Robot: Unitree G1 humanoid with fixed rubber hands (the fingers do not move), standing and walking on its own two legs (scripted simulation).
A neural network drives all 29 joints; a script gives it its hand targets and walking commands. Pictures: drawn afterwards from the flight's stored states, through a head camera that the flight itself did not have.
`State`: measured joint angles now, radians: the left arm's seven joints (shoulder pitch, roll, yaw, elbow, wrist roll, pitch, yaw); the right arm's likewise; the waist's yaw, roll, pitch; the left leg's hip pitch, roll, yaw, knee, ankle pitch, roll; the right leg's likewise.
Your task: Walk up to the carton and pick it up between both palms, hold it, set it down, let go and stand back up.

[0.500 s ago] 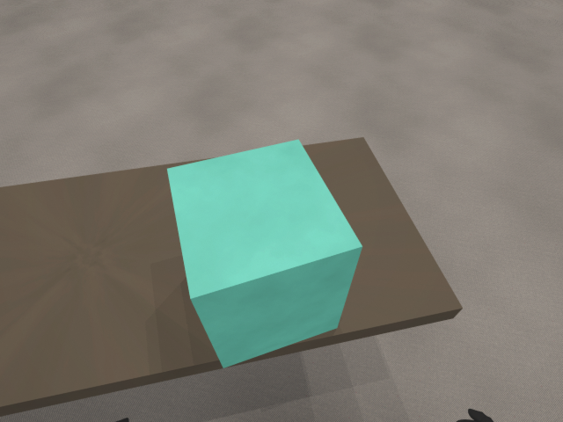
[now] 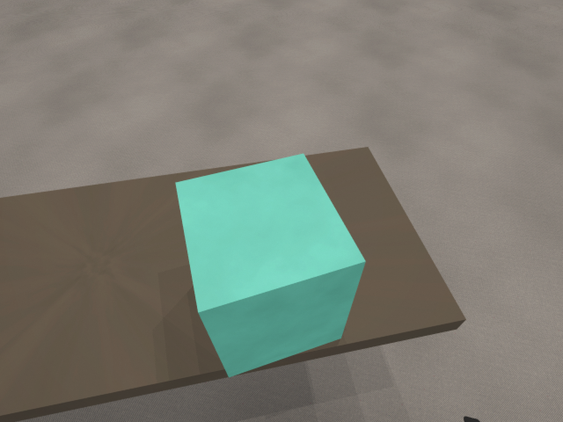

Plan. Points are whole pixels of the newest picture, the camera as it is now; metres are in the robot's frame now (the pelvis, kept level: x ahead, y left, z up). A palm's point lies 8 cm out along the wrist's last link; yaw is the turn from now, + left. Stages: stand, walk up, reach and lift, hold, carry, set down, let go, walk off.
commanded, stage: stand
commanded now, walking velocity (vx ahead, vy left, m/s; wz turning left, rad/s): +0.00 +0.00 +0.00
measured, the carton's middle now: (265, 267) +0.36 +0.05 +0.00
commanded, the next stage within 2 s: walk up in 0.10 s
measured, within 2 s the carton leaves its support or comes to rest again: neither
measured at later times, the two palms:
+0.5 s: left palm out of the picture +0.08 +0.29 -0.11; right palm out of the picture +0.06 -0.29 -0.11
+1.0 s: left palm out of the picture +0.04 +0.29 -0.12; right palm out of the picture +0.07 -0.29 -0.12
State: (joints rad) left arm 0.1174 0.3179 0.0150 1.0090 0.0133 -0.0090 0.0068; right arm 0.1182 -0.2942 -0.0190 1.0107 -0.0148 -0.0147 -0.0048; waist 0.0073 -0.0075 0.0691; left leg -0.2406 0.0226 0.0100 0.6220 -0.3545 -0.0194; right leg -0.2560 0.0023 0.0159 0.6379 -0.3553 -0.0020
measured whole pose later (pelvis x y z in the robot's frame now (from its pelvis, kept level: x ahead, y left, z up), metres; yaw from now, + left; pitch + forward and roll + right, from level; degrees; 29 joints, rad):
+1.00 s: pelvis -0.03 -0.01 -0.01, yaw +7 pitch -2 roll +1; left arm 0.07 0.36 0.06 1.00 0.01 0.04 -0.02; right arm 0.17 -0.32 -0.03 0.96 -0.03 0.01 0.01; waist -0.01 -0.04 0.11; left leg -0.33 -0.02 -0.08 0.66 -0.31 -0.02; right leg -0.29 0.01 0.00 0.75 -0.49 -0.03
